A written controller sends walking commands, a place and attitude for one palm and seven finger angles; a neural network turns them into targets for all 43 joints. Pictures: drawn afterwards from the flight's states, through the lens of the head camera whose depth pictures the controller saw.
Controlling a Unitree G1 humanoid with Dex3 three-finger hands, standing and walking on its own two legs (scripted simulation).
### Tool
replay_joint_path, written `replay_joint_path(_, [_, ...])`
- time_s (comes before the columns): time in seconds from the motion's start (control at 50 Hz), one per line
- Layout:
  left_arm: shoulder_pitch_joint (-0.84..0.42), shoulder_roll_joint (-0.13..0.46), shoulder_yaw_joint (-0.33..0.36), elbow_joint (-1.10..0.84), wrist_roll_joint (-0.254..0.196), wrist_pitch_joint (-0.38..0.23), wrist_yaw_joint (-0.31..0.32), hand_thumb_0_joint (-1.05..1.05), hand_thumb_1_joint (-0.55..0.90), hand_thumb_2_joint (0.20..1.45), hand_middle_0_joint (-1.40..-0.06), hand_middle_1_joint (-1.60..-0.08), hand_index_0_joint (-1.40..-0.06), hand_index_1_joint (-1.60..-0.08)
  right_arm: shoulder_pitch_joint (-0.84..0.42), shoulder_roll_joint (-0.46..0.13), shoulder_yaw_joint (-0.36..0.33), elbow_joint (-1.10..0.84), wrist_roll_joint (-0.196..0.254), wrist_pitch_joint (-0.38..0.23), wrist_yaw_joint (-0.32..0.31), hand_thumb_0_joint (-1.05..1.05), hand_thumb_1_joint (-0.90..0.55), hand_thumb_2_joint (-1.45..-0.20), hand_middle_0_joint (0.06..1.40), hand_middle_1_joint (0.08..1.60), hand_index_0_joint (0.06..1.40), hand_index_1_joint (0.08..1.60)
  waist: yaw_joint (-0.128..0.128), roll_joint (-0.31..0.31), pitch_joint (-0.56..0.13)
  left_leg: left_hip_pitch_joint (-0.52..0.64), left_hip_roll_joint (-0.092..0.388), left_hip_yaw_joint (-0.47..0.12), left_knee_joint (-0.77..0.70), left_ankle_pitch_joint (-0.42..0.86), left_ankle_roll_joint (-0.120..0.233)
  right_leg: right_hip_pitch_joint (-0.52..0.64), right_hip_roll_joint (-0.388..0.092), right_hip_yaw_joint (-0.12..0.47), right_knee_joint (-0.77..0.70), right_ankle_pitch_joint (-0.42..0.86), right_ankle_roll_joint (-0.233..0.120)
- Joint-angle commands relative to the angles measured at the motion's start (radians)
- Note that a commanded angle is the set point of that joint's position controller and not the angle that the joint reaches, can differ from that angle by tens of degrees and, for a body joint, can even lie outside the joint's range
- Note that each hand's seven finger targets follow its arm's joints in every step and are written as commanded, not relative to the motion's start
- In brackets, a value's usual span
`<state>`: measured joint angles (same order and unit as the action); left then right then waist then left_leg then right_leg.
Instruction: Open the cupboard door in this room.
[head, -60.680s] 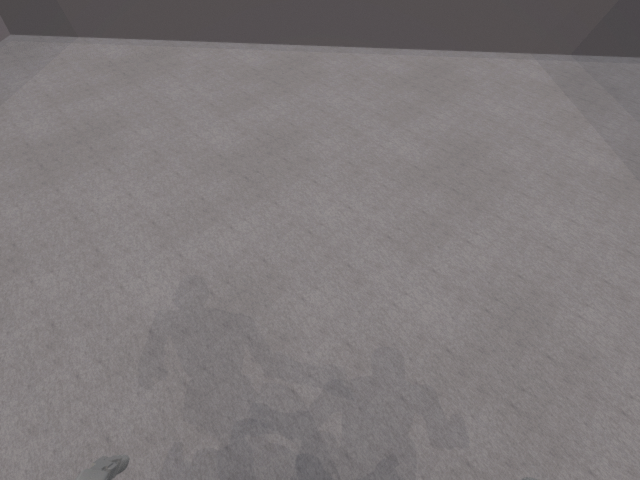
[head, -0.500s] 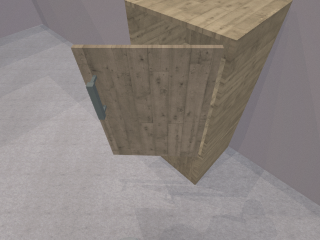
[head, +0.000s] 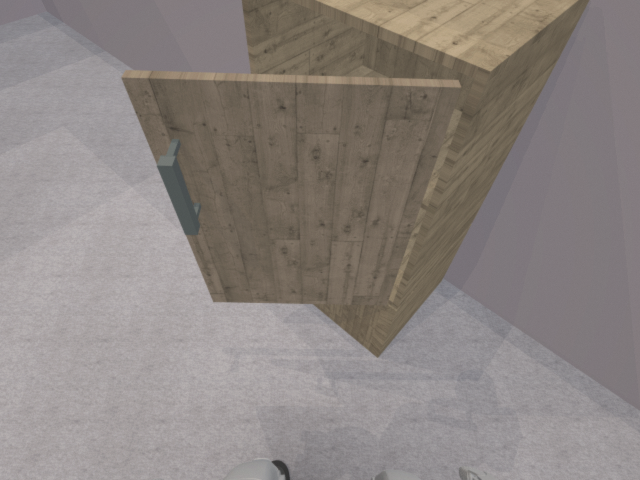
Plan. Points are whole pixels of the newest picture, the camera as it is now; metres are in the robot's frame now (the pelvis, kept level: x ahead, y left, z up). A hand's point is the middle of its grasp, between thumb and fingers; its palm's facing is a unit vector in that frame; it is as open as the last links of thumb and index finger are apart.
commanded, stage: come to a stop and stand still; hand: left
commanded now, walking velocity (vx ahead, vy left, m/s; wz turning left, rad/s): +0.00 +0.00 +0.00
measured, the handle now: (183, 189) +0.50 +0.26 +0.03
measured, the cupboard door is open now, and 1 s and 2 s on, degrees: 42 42 42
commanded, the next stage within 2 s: none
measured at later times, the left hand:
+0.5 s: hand out of the picture -0.01 +0.17 -0.17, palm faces +0.07 -0.98 -0.18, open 7.4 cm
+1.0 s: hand out of the picture -0.13 +0.16 -0.17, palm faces +0.11 -0.99 -0.13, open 7.4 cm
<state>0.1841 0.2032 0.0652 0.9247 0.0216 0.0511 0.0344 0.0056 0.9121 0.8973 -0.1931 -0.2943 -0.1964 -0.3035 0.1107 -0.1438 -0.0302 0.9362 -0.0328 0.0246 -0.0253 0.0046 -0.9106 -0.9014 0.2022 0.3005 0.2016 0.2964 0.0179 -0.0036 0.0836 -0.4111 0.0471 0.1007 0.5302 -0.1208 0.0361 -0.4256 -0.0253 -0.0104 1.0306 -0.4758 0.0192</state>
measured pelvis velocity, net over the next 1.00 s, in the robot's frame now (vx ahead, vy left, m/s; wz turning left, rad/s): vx -0.10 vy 0.00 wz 0.06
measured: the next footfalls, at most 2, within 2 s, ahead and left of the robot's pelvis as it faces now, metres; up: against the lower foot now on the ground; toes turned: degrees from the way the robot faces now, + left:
right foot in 0.08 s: +0.01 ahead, -0.14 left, +0.00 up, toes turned -2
left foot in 0.30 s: +0.05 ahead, +0.07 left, +0.00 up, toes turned +5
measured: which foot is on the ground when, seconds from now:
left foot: down 0.00-0.08, up 0.10-0.28, down 0.30-1.00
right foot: up 0.00-0.06, down 0.08-1.00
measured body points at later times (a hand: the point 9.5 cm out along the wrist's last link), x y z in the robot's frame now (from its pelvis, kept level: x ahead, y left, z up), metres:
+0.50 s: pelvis -0.06 -0.02 +0.00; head -0.06 +0.00 +0.45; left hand -0.02 +0.22 -0.15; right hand -0.01 -0.26 -0.13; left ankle +0.01 +0.07 -0.73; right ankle -0.03 -0.14 -0.73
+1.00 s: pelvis -0.10 +0.00 +0.01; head -0.11 +0.03 +0.46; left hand -0.14 +0.21 -0.16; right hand -0.08 -0.22 -0.14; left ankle +0.01 +0.07 -0.72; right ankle -0.03 -0.13 -0.72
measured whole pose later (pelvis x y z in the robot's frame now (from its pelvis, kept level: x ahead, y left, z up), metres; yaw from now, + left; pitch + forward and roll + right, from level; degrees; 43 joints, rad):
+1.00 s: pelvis -0.10 +0.00 +0.01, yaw +3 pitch -3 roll -2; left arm 0.40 0.13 0.01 1.03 0.03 0.01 0.03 0.01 0.91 0.90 -0.19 -0.29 -0.20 -0.30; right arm 0.30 -0.13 -0.03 1.07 -0.02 0.03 -0.01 0.01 -0.91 -0.90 0.20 0.30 0.20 0.30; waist 0.01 -0.02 0.02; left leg -0.33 -0.04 0.07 0.46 -0.14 0.08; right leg -0.25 -0.03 -0.05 0.48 -0.22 0.01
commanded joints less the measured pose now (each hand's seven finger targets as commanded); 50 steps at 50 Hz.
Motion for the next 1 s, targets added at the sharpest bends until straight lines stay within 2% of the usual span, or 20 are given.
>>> replay_joint_path(0.0, [0.187, 0.153, -0.043, -0.073, 0.020, -0.038, -0.006, 0.000, 0.900, 0.900, -0.200, -0.300, -0.200, -0.300, 0.018, -0.261, -0.052, -0.113, 0.001, -0.025, -0.011, 0.000, -0.900, -0.900, 0.200, 0.300, 0.200, 0.300, 0.032, 0.093, -0.145, 0.142, 0.176, -0.238, -0.182, -0.082, 0.090, 0.157, 0.018, -0.040, -0.409, -0.016, 0.011])
replay_joint_path(0.02, [0.227, 0.095, -0.013, -0.076, 0.006, -0.032, -0.012, 0.000, 0.900, 0.900, -0.200, -0.300, -0.200, -0.300, -0.015, -0.220, -0.073, -0.145, 0.000, -0.025, 0.000, 0.000, -0.900, -0.900, 0.200, 0.300, 0.200, 0.300, 0.050, 0.015, -0.192, 0.039, 0.141, -0.183, -0.031, -0.200, 0.026, 0.181, -0.014, -0.001, -0.550, 0.093, -0.011])
replay_joint_path(0.04, [0.208, 0.128, 0.001, -0.091, 0.018, -0.036, -0.006, 0.000, 0.900, 0.900, -0.200, -0.300, -0.200, -0.300, 0.029, -0.133, -0.062, -0.147, 0.004, -0.013, 0.003, 0.000, -0.900, -0.900, 0.200, 0.300, 0.200, 0.300, 0.031, -0.202, -0.169, -0.065, -0.001, -0.085, 0.163, -0.276, -0.023, 0.196, -0.123, 0.161, -0.684, 0.120, -0.074])
replay_joint_path(0.06, [0.136, 0.192, 0.001, -0.122, 0.025, -0.039, 0.005, 0.000, 0.900, 0.900, -0.200, -0.300, -0.200, -0.300, 0.024, -0.086, -0.047, -0.160, 0.007, -0.006, 0.011, 0.000, -0.900, -0.900, 0.200, 0.300, 0.200, 0.300, 0.017, -0.277, -0.115, -0.156, -0.059, -0.072, 0.326, -0.365, -0.047, 0.163, -0.263, 0.332, -0.718, 0.201, -0.149])
replay_joint_path(0.08, [0.070, 0.172, -0.010, -0.152, 0.021, -0.047, 0.011, 0.000, 0.900, 0.900, -0.200, -0.300, -0.200, -0.300, 0.042, -0.094, -0.051, -0.160, 0.005, 0.003, 0.016, 0.000, -0.900, -0.900, 0.200, 0.300, 0.200, 0.300, -0.029, -0.124, -0.113, -0.101, -0.027, -0.134, 0.425, -0.314, -0.037, 0.088, -0.259, 0.276, -0.709, 0.228, -0.172])
replay_joint_path(0.1, [0.038, 0.160, -0.017, -0.170, 0.018, -0.055, 0.010, 0.000, 0.900, 0.900, -0.200, -0.300, -0.200, -0.300, 0.080, -0.069, -0.043, -0.152, 0.003, 0.011, 0.025, 0.000, -0.900, -0.900, 0.200, 0.300, 0.200, 0.300, -0.056, -0.057, -0.134, -0.073, -0.037, -0.100, 0.443, -0.269, -0.039, 0.098, -0.210, 0.202, -0.685, 0.293, -0.154])
replay_joint_path(0.12, [0.042, 0.168, 0.008, -0.172, 0.013, -0.062, 0.021, 0.000, 0.900, 0.900, -0.200, -0.300, -0.200, -0.300, 0.066, -0.072, -0.050, -0.151, 0.002, 0.009, 0.021, 0.000, -0.900, -0.900, 0.200, 0.300, 0.200, 0.300, -0.039, -0.189, -0.143, -0.139, -0.054, -0.095, 0.508, -0.276, -0.032, 0.165, -0.194, 0.213, -0.647, 0.424, -0.149])
replay_joint_path(0.14, [0.019, 0.175, 0.013, -0.173, 0.012, -0.069, 0.026, 0.000, 0.900, 0.900, -0.200, -0.300, -0.200, -0.300, 0.056, -0.111, -0.057, -0.159, 0.005, 0.004, 0.017, 0.000, -0.900, -0.900, 0.200, 0.300, 0.200, 0.300, -0.045, -0.242, -0.114, -0.158, -0.027, -0.129, 0.527, -0.282, -0.026, 0.175, -0.220, 0.202, -0.626, 0.496, -0.174])
replay_joint_path(0.18, [0.001, 0.154, 0.011, -0.183, 0.018, -0.062, 0.027, 0.000, 0.900, 0.900, -0.200, -0.300, -0.200, -0.300, 0.077, -0.102, -0.058, -0.156, 0.014, -0.001, 0.015, 0.000, -0.900, -0.900, 0.200, 0.300, 0.200, 0.300, -0.053, -0.203, -0.048, -0.084, -0.015, -0.109, 0.423, -0.295, -0.027, 0.111, -0.223, 0.159, -0.611, 0.470, -0.205])
replay_joint_path(0.24, [0.037, 0.147, 0.000, -0.173, 0.013, -0.043, 0.022, 0.000, 0.900, 0.900, -0.200, -0.300, -0.200, -0.300, 0.154, -0.064, -0.042, -0.110, 0.013, -0.009, 0.017, 0.000, -0.900, -0.900, 0.200, 0.300, 0.200, 0.300, -0.061, -0.066, 0.007, 0.125, -0.037, -0.047, 0.103, -0.152, -0.023, -0.002, -0.159, 0.112, -0.575, 0.250, -0.143])
replay_joint_path(0.26, [0.057, 0.128, -0.007, -0.165, 0.006, -0.040, 0.019, 0.000, 0.900, 0.900, -0.200, -0.300, -0.200, -0.300, 0.170, -0.085, -0.040, -0.098, 0.011, -0.018, 0.016, 0.000, -0.900, -0.900, 0.200, 0.300, 0.200, 0.300, -0.054, 0.016, 0.013, 0.154, -0.007, -0.108, 0.018, -0.101, -0.006, -0.023, -0.107, 0.093, -0.543, 0.168, -0.111])
replay_joint_path(0.28, [0.089, 0.106, -0.012, -0.159, -0.001, -0.038, 0.015, 0.000, 0.900, 0.900, -0.200, -0.300, -0.200, -0.300, 0.160, -0.128, -0.043, -0.098, 0.005, -0.027, 0.014, 0.000, -0.900, -0.900, 0.200, 0.300, 0.200, 0.300, -0.031, 0.129, 0.022, 0.122, 0.075, -0.226, -0.079, -0.081, 0.033, -0.019, -0.041, 0.051, -0.506, 0.112, -0.074])
replay_joint_path(0.3, [0.125, 0.101, -0.015, -0.150, -0.002, -0.040, 0.010, 0.000, 0.900, 0.900, -0.200, -0.300, -0.200, -0.300, 0.137, -0.177, -0.049, -0.108, 0.002, -0.032, 0.013, 0.000, -0.900, -0.900, 0.200, 0.300, 0.200, 0.300, -0.001, 0.177, 0.008, 0.061, 0.141, -0.301, -0.151, -0.127, 0.077, 0.072, -0.019, 0.001, -0.508, 0.107, -0.048])
replay_joint_path(0.38, [0.136, 0.100, -0.017, -0.092, 0.000, -0.044, 0.001, 0.000, 0.900, 0.900, -0.200, -0.300, -0.200, -0.300, 0.098, -0.171, -0.040, -0.079, 0.004, -0.029, 0.009, 0.000, -0.900, -0.900, 0.200, 0.300, 0.200, 0.300, 0.005, 0.152, -0.044, -0.024, 0.102, -0.283, -0.234, -0.394, 0.051, 0.229, -0.015, -0.002, -0.527, 0.140, -0.048])
replay_joint_path(0.44, [0.160, 0.085, -0.019, -0.066, 0.004, -0.048, -0.002, 0.000, 0.900, 0.900, -0.200, -0.300, -0.200, -0.300, 0.120, -0.160, -0.038, -0.061, 0.004, -0.024, 0.010, 0.000, -0.900, -0.900, 0.200, 0.300, 0.200, 0.300, -0.003, 0.090, -0.065, -0.009, 0.086, -0.259, -0.244, -0.433, 0.038, 0.234, -0.025, 0.004, -0.580, 0.110, -0.048])
replay_joint_path(0.6, [0.183, 0.086, -0.023, -0.020, 0.006, -0.058, 0.002, 0.000, 0.900, 0.900, -0.200, -0.300, -0.200, -0.300, 0.197, -0.115, -0.028, 0.006, 0.008, -0.015, 0.014, 0.000, -0.900, -0.900, 0.200, 0.300, 0.200, 0.300, -0.042, -0.053, -0.024, 0.099, 0.021, -0.173, -0.120, -0.294, 0.010, 0.056, -0.101, 0.111, -0.742, -0.053, -0.069])
replay_joint_path(0.68, [0.201, 0.077, -0.026, 0.006, 0.005, -0.060, 0.003, 0.000, 0.900, 0.900, -0.200, -0.300, -0.200, -0.300, 0.215, -0.116, -0.024, 0.038, 0.009, -0.019, 0.012, 0.000, -0.900, -0.900, 0.200, 0.300, 0.200, 0.300, -0.043, -0.010, -0.003, 0.083, 0.032, -0.189, -0.148, -0.317, 0.008, 0.047, -0.088, 0.101, -0.726, -0.045, -0.063])
replay_joint_path(0.78, [0.280, 0.043, -0.033, 0.050, 0.011, -0.055, 0.005, 0.000, 0.900, 0.900, -0.200, -0.300, -0.200, -0.300, 0.202, -0.121, -0.022, 0.056, 0.011, -0.019, 0.010, 0.000, -0.900, -0.900, 0.200, 0.300, 0.200, 0.300, -0.015, 0.057, 0.013, -0.018, 0.059, -0.238, -0.257, -0.448, 0.013, 0.141, -0.047, 0.045, -0.663, 0.021, -0.041])
replay_joint_path(0.86, [0.325, 0.015, -0.039, 0.078, 0.011, -0.054, 0.004, 0.000, 0.900, 0.900, -0.200, -0.300, -0.200, -0.300, 0.196, -0.118, -0.022, 0.069, 0.014, -0.021, 0.007, 0.000, -0.900, -0.900, 0.200, 0.300, 0.200, 0.300, -0.002, 0.069, -0.004, -0.024, 0.069, -0.254, -0.298, -0.456, 0.017, 0.197, -0.032, 0.013, -0.616, 0.111, -0.037])
replay_joint_path(0.98, [0.356, -0.002, -0.035, 0.100, 0.016, -0.050, 0.005, 0.000, 0.900, 0.900, -0.200, -0.300, -0.200, -0.300, 0.192, -0.112, -0.030, 0.081, 0.016, -0.014, 0.006, 0.000, -0.900, -0.900, 0.200, 0.300, 0.200, 0.300, 0.002, 0.039, 0.006, -0.029, 0.063, -0.241, -0.313, -0.488, 0.009, 0.194, -0.024, 0.012, -0.607, 0.085, -0.037])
